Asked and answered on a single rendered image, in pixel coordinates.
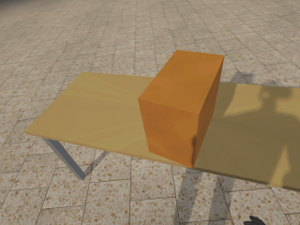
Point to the carton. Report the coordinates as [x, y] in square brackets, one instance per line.
[178, 105]

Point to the robot right hand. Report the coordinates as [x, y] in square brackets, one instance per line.
[255, 221]

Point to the table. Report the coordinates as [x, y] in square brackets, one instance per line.
[253, 135]

